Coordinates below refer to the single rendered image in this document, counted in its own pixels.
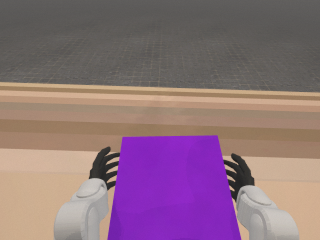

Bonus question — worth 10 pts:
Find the robot left forearm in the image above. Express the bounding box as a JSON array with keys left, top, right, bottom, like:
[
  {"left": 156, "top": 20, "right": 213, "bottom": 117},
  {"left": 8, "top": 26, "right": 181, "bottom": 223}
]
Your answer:
[{"left": 53, "top": 178, "right": 109, "bottom": 240}]

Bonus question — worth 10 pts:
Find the carton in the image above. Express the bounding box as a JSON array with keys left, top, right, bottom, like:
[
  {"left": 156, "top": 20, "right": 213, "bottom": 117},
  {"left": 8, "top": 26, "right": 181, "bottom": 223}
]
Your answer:
[{"left": 107, "top": 135, "right": 242, "bottom": 240}]

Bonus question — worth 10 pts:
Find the robot right forearm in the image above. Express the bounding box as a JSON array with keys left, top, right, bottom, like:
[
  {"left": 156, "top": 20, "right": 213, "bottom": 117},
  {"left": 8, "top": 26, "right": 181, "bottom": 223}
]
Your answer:
[{"left": 236, "top": 185, "right": 300, "bottom": 240}]

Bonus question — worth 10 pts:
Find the robot left hand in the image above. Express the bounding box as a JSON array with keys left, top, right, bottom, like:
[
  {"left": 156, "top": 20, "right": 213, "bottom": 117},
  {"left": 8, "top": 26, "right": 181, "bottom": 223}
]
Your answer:
[{"left": 89, "top": 146, "right": 120, "bottom": 191}]

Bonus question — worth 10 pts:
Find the robot right hand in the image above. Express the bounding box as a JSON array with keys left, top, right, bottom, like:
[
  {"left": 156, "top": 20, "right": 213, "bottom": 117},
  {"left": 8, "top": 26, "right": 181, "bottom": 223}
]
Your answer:
[{"left": 223, "top": 153, "right": 255, "bottom": 202}]

